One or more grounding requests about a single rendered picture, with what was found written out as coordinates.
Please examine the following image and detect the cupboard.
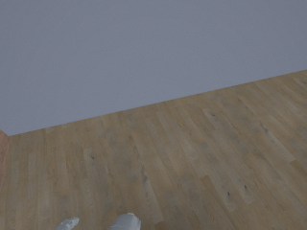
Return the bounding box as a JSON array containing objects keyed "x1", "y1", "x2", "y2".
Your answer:
[{"x1": 0, "y1": 129, "x2": 12, "y2": 192}]

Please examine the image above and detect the robot left thigh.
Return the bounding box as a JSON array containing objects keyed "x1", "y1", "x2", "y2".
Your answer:
[{"x1": 107, "y1": 214, "x2": 141, "y2": 230}]

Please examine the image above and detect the left robot hand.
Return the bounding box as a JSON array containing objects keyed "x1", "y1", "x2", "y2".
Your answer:
[{"x1": 55, "y1": 217, "x2": 80, "y2": 230}]

